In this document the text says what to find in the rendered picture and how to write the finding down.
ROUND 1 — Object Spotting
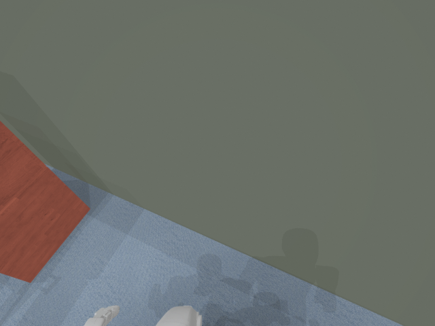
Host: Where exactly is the robot left thigh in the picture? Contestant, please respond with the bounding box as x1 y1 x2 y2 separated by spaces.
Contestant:
156 306 202 326

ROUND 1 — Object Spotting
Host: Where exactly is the cupboard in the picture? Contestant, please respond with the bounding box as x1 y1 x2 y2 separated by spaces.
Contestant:
0 121 90 283

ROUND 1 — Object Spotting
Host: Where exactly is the left robot hand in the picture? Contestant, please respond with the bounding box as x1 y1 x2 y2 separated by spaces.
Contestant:
84 305 120 326

